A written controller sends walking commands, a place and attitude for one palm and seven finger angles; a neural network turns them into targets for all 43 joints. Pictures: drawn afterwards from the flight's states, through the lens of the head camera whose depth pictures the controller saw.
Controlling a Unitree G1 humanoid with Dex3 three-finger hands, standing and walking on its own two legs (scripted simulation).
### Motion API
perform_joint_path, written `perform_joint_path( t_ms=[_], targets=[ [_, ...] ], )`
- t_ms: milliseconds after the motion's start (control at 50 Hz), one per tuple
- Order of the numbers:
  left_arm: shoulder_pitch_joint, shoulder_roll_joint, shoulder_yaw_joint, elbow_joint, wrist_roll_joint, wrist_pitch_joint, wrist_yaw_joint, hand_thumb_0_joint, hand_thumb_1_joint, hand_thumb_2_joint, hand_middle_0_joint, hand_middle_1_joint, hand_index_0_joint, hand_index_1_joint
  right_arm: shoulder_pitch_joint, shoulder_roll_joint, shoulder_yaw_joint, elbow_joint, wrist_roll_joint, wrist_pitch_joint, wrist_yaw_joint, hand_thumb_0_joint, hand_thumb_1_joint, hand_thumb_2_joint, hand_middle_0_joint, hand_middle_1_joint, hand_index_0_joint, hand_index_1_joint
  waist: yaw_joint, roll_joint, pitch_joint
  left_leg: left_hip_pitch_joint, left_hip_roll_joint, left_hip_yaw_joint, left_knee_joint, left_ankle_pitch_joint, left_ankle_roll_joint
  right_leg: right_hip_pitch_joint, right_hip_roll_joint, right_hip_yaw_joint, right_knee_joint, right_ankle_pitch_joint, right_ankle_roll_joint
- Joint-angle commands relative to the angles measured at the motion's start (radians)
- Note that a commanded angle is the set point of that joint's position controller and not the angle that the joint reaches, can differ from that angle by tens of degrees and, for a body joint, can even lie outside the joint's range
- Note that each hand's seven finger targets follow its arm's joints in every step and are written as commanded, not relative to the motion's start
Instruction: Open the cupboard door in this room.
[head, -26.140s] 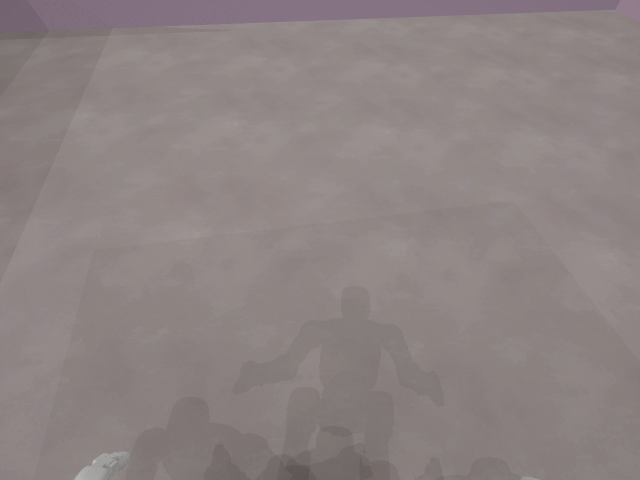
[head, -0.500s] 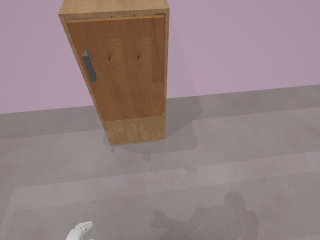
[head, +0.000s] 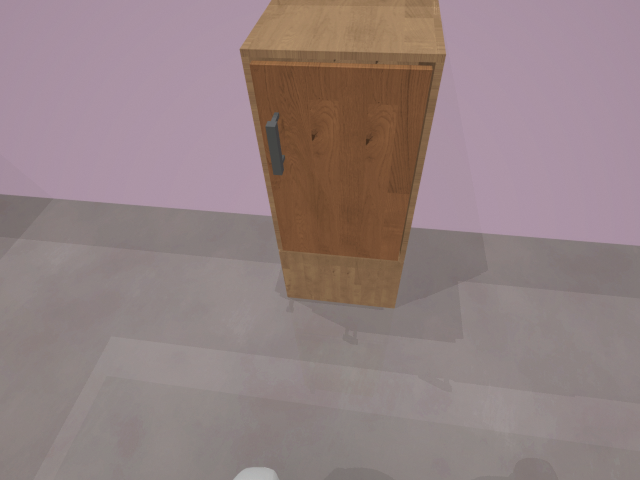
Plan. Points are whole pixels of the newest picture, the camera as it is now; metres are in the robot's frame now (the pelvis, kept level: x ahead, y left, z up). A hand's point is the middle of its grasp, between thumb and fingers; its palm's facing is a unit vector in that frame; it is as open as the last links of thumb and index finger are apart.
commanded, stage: take the last steps up to it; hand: left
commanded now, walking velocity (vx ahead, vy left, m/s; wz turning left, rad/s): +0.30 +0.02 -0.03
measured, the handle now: (277, 144) +0.78 +0.21 -0.05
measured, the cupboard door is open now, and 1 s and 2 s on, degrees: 0 0 0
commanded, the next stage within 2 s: come to a stop and stand still in 0.50 s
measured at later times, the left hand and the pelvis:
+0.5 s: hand (202, 403) +0.24 +0.24 -0.17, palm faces +0.00 -0.98 -0.19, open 7.4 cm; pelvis +0.14 +0.05 -0.01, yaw -3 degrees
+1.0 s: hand (221, 387) +0.27 +0.22 -0.18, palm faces +0.01 -0.97 -0.25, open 7.3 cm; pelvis +0.19 +0.03 -0.02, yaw -3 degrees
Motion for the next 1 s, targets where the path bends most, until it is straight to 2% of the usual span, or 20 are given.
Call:
perform_joint_path(
  t_ms=[0,40,80,100,120,140,160,200,280,420,500,560,580,600,620,640,700,740,960,980],
  targets=[
    [0.049,0.185,0.033,-0.008,0.003,-0.014,0.012,0.000,0.900,0.900,-0.200,-0.300,-0.200,-0.300,-0.144,0.013,0.021,-0.108,0.009,-0.052,0.004,0.000,-0.900,-0.900,0.200,0.300,0.200,0.300,0.005,-0.209,0.094,-0.037,-0.030,0.062,-0.184,-0.053,0.016,-0.011,-0.241,0.209,-0.135,0.146,-0.117],
    [0.040,0.190,0.036,0.004,0.001,-0.010,0.012,0.000,0.900,0.900,-0.200,-0.300,-0.200,-0.300,-0.120,0.017,0.024,-0.099,0.013,-0.064,0.000,0.000,-0.900,-0.900,0.200,0.300,0.200,0.300,-0.010,-0.214,0.065,0.068,-0.049,0.089,-0.278,-0.045,0.029,-0.023,-0.231,0.178,-0.076,0.215,-0.106],
    [0.001,0.176,0.036,0.005,-0.008,-0.003,0.013,0.000,0.900,0.900,-0.200,-0.300,-0.200,-0.300,0.013,-0.005,0.022,-0.050,0.012,-0.082,-0.012,0.000,-0.900,-0.900,0.200,0.300,0.200,0.300,-0.082,-0.155,0.016,0.328,-0.075,0.125,-0.437,0.062,0.038,-0.133,-0.168,0.103,0.055,0.245,-0.064],
    [0.001,0.143,0.028,0.000,-0.011,-0.003,0.011,0.000,0.900,0.900,-0.200,-0.300,-0.200,-0.300,0.134,-0.061,0.007,-0.009,0.012,-0.095,-0.026,0.000,-0.900,-0.900,0.200,0.300,0.200,0.300,-0.133,-0.037,-0.069,0.543,0.001,0.058,-0.481,0.075,0.060,-0.228,-0.119,0.062,0.246,0.225,-0.036],
    [0.019,0.085,0.015,-0.021,-0.018,-0.004,0.005,0.000,0.900,0.900,-0.200,-0.300,-0.200,-0.300,0.258,-0.166,-0.022,0.022,0.001,-0.102,-0.037,0.000,-0.900,-0.900,0.200,0.300,0.200,0.300,-0.169,0.217,-0.152,0.730,0.255,-0.258,-0.485,0.124,0.136,-0.461,-0.014,-0.020,0.505,-0.160,0.013],
    [-0.040,0.083,0.010,-0.048,-0.013,-0.003,0.010,0.000,0.900,0.900,-0.200,-0.300,-0.200,-0.300,0.323,-0.203,-0.030,0.035,0.009,-0.089,-0.043,0.000,-0.900,-0.900,0.200,0.300,0.200,0.300,-0.186,0.226,-0.129,0.698,0.348,-0.347,-0.555,0.161,0.204,-0.556,-0.004,0.035,0.689,-0.328,0.012],
    [-0.072,0.090,0.017,-0.050,-0.009,0.003,0.013,0.000,0.900,0.900,-0.200,-0.300,-0.200,-0.300,0.283,-0.167,-0.023,0.036,0.008,-0.084,-0.047,0.000,-0.900,-0.900,0.200,0.300,0.200,0.300,-0.173,0.169,-0.054,0.603,0.348,-0.292,-0.592,0.127,0.217,-0.577,-0.042,0.074,0.771,-0.295,0.004],
    [-0.120,0.092,0.028,-0.036,-0.007,0.012,0.001,0.000,0.900,0.900,-0.200,-0.300,-0.200,-0.300,0.173,-0.061,0.003,0.021,0.009,-0.093,-0.048,0.000,-0.900,-0.900,0.200,0.300,0.200,0.300,-0.124,0.122,0.094,0.390,0.283,-0.192,-0.636,0.182,0.202,-0.557,-0.087,0.097,0.829,-0.155,0.010],
    [-0.097,0.055,0.039,-0.046,-0.004,0.028,-0.009,0.000,0.900,0.900,-0.200,-0.300,-0.200,-0.300,0.177,0.019,0.010,0.012,0.008,-0.121,-0.047,0.000,-0.900,-0.900,0.200,0.300,0.200,0.300,-0.069,0.086,0.092,0.302,0.201,-0.031,-0.662,0.346,0.176,-0.512,-0.074,0.081,0.829,-0.012,0.031],
    [-0.294,0.088,0.039,-0.152,-0.007,0.046,-0.023,0.000,0.900,0.900,-0.200,-0.300,-0.200,-0.300,0.206,-0.016,0.010,0.015,0.003,-0.126,-0.055,0.000,-0.900,-0.900,0.200,0.300,0.200,0.300,-0.076,0.124,0.133,0.388,0.200,0.034,-0.636,0.542,0.198,-0.613,-0.073,0.066,0.633,0.067,0.032],
    [-0.379,0.097,0.030,-0.189,-0.012,0.037,-0.025,0.000,0.900,0.900,-0.200,-0.300,-0.200,-0.300,0.222,-0.052,0.002,0.035,-0.005,-0.113,-0.058,0.000,-0.900,-0.900,0.200,0.300,0.200,0.300,-0.094,0.117,0.108,0.423,0.200,0.059,-0.562,0.661,0.173,-0.471,-0.032,0.017,0.370,0.032,0.002],
    [-0.231,0.129,0.037,-0.147,-0.011,0.023,-0.020,0.000,0.900,0.900,-0.200,-0.300,-0.200,-0.300,0.214,-0.077,-0.001,0.044,0.004,-0.103,-0.056,0.000,-0.900,-0.900,0.200,0.300,0.200,0.300,-0.021,0.072,0.016,0.390,0.174,0.080,-0.375,0.758,0.134,-0.205,0.033,-0.023,0.242,0.106,-0.025],
    [-0.127,0.168,0.045,-0.111,-0.007,0.010,-0.016,0.000,0.900,0.900,-0.200,-0.300,-0.200,-0.300,0.208,-0.070,0.002,0.044,0.012,-0.102,-0.052,0.000,-0.900,-0.900,0.200,0.300,0.200,0.300,0.027,0.022,-0.044,0.314,0.130,0.104,-0.228,0.658,0.098,-0.024,0.017,-0.006,0.163,0.222,-0.030],
    [-0.039,0.261,0.065,-0.083,0.002,-0.008,-0.002,0.000,0.900,0.900,-0.200,-0.300,-0.200,-0.300,0.254,-0.017,0.013,0.040,0.022,-0.102,-0.044,0.000,-0.900,-0.900,0.200,0.300,0.200,0.300,0.046,-0.175,-0.156,0.109,0.018,0.151,0.040,0.284,0.050,0.208,-0.202,0.240,0.162,0.564,-0.098],
    [-0.006,0.317,0.070,-0.073,-0.022,-0.011,0.004,0.000,0.900,0.900,-0.200,-0.300,-0.200,-0.300,0.292,0.007,0.018,0.025,0.034,-0.088,-0.051,0.000,-0.900,-0.900,0.200,0.300,0.200,0.300,0.013,-0.265,-0.247,0.071,-0.076,0.080,0.251,-0.345,0.025,0.228,-0.403,0.436,0.115,0.995,-0.208],
    [-0.100,0.284,0.052,-0.103,-0.029,-0.004,0.016,0.000,0.900,0.900,-0.200,-0.300,-0.200,-0.300,0.264,-0.004,0.021,0.026,0.037,-0.069,-0.061,0.000,-0.900,-0.900,0.200,0.300,0.200,0.300,-0.010,-0.141,-0.170,0.105,-0.034,-0.027,0.276,-0.353,0.032,0.092,-0.394,0.351,0.096,1.072,-0.241],
    [-0.294,0.240,0.039,-0.153,-0.017,0.017,0.035,0.000,0.900,0.900,-0.200,-0.300,-0.200,-0.300,0.244,0.030,0.019,0.054,0.034,-0.027,-0.054,0.000,-0.900,-0.900,0.200,0.300,0.200,0.300,-0.068,-0.082,-0.024,0.134,-0.011,-0.045,0.259,-0.272,0.028,-0.193,-0.328,0.249,0.040,0.777,-0.197],
    [-0.350,0.227,0.041,-0.164,-0.013,0.029,0.040,0.000,0.900,0.900,-0.200,-0.300,-0.200,-0.300,0.254,0.035,0.014,0.064,0.032,-0.002,-0.049,0.000,-0.900,-0.900,0.200,0.300,0.200,0.300,-0.094,-0.090,-0.029,0.148,-0.024,-0.038,0.213,-0.226,0.019,-0.237,-0.288,0.179,0.009,0.640,-0.168],
    [-0.329,0.259,0.074,-0.189,0.008,0.067,0.035,0.000,0.900,0.900,-0.200,-0.300,-0.200,-0.300,0.119,0.009,-0.001,-0.030,0.016,0.006,-0.029,0.000,-0.900,-0.900,0.200,0.300,0.200,0.300,-0.049,-0.212,-0.069,0.109,-0.063,-0.007,0.024,-0.204,0.012,-0.205,-0.253,0.236,-0.054,0.148,-0.157],
    [-0.259,0.302,0.058,-0.220,0.010,0.048,0.076,0.000,0.900,0.900,-0.200,-0.300,-0.200,-0.300,0.177,-0.062,-0.014,-0.115,0.017,-0.031,-0.030,0.000,-0.900,-0.900,0.200,0.300,0.200,0.300,-0.099,-0.073,-0.338,0.079,-0.125,0.069,-0.013,-0.288,-0.016,0.126,-0.284,0.369,0.101,0.738,-0.161]
  ],
)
